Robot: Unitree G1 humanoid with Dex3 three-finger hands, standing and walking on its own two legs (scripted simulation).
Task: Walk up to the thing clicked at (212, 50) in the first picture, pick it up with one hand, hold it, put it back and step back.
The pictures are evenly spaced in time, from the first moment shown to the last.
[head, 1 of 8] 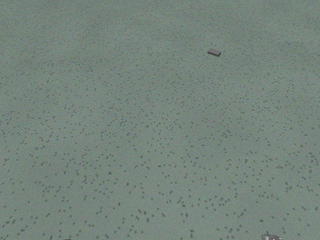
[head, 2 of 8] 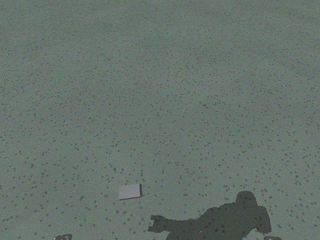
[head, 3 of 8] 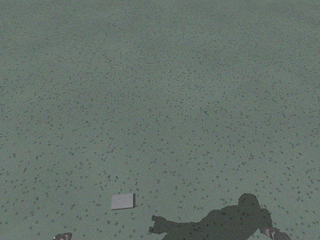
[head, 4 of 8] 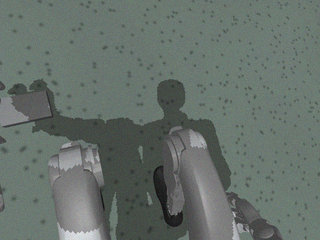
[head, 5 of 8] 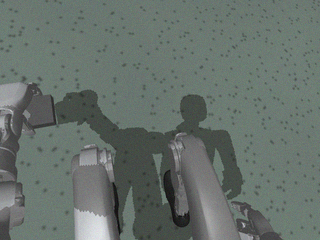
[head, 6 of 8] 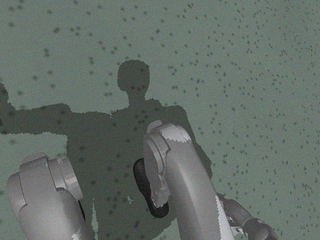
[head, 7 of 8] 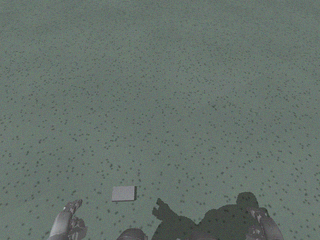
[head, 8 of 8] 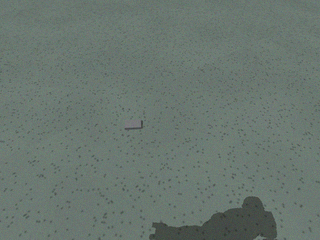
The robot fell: no
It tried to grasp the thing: yes
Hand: left
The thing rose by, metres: 0.69
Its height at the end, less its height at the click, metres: +0.00
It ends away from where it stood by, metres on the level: 0.01
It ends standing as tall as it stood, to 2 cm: yes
